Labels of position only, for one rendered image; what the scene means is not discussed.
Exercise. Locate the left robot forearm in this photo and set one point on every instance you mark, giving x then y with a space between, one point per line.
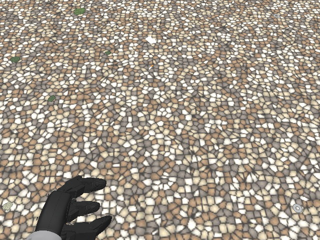
43 235

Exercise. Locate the left robot hand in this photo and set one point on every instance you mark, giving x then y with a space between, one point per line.
61 207

